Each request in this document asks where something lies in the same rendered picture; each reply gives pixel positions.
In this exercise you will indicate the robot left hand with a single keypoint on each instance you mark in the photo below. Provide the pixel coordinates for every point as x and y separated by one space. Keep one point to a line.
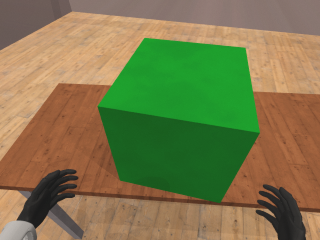
46 195

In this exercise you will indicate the robot right hand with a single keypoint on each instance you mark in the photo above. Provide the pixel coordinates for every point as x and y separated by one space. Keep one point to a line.
288 221

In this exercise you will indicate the table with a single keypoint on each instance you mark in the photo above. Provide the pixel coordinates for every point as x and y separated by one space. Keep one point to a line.
67 132

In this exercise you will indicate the robot left forearm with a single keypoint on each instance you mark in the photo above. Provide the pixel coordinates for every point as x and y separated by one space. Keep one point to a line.
18 230

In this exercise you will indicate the carton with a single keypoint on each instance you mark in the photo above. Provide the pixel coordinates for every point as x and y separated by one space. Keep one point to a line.
181 117

